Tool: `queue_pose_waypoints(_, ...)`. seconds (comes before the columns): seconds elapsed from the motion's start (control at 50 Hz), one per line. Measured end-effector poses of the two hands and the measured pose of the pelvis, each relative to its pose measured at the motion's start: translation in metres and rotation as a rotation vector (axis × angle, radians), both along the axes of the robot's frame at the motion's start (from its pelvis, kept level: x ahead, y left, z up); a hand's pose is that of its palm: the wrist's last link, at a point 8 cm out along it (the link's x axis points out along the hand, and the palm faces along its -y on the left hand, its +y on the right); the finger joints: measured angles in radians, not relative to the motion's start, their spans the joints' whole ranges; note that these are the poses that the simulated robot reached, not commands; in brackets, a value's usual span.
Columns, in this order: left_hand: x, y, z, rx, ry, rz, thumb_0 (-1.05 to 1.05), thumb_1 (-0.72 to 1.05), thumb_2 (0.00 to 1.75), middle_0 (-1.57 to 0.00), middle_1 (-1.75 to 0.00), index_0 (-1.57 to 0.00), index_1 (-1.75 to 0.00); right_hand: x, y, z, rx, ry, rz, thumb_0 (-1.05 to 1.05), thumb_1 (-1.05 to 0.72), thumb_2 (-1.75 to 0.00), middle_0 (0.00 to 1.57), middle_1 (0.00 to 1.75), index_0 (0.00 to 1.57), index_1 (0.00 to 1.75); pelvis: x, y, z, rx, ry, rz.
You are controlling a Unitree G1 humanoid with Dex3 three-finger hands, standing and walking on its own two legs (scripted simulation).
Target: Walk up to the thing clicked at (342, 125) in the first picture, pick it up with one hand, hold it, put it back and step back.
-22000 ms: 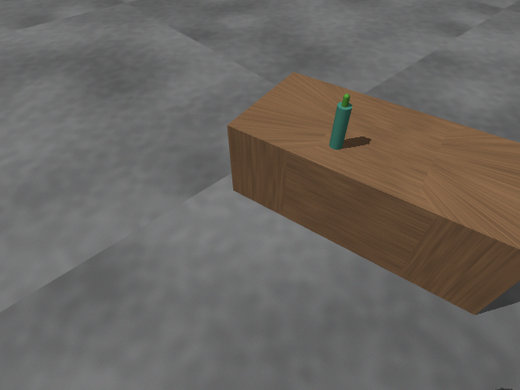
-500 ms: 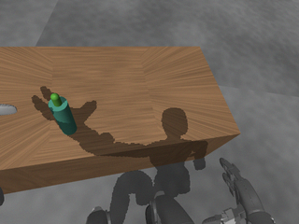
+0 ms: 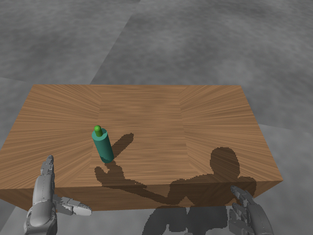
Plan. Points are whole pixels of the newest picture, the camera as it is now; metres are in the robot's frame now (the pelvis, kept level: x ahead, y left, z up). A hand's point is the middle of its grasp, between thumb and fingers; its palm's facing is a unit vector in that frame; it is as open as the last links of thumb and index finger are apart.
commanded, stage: home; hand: left
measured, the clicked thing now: (102, 144) +0.48 +0.19 -0.19
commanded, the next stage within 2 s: none
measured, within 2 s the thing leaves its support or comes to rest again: neither
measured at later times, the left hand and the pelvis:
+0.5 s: hand out of the picture +0.16 +0.17 -0.06, palm faces +0.14 -0.96 -0.25, open 17.5 cm; pelvis -0.01 -0.02 +0.00, yaw +1 degrees
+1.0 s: hand out of the picture +0.16 +0.17 -0.06, palm faces +0.14 -0.96 -0.24, open 17.5 cm; pelvis -0.01 -0.01 +0.00, yaw +0 degrees
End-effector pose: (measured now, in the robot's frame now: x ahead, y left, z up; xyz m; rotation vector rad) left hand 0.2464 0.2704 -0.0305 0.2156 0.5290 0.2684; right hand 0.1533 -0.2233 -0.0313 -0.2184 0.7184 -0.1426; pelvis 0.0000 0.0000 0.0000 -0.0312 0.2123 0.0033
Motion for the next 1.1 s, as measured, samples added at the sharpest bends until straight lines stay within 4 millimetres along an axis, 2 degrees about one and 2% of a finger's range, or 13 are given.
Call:
queue_pose_waypoints(0.2,-0.083,-0.045,-0.004,-0.057,0.102,-0.036,-0.01,-0.57,0.04,-0.06,-0.05,-0.05,-0.05,0.006,-0.007,-0.002,0.026,-0.033,-0.012,0.01,-0.88,-0.9,0.2,0.3,0.2,0.3,0.004,-0.008,0.001,0.019,-0.035,0.004)
queue_pose_waypoints(0.32,-0.109,-0.058,-0.008,-0.07,0.131,-0.034,-0.01,-0.57,0.04,-0.06,-0.05,-0.05,-0.05,0.005,-0.014,0.0,0.006,-0.054,-0.009,0.01,-0.89,-0.9,0.2,0.3,0.2,0.3,-0.001,-0.014,-0.001,0.027,-0.045,0.009)
queue_pose_waypoints(0.66,-0.107,-0.062,-0.002,-0.047,0.077,-0.047,-0.01,-0.56,0.04,-0.06,-0.05,-0.05,-0.05,-0.013,-0.018,-0.002,0.008,-0.064,-0.035,0.01,-0.9,-0.9,0.2,0.3,0.2,0.3,-0.011,-0.017,-0.004,0.034,-0.056,0.0)
queue_pose_waypoints(1.1,-0.105,-0.05,-0.002,-0.047,0.079,-0.039,-0.01,-0.54,0.05,-0.06,-0.06,-0.05,-0.05,-0.008,-0.007,-0.001,0.0,-0.074,-0.025,0.01,-0.9,-0.9,0.2,0.3,0.2,0.3,-0.007,-0.008,-0.005,0.025,-0.05,0.001)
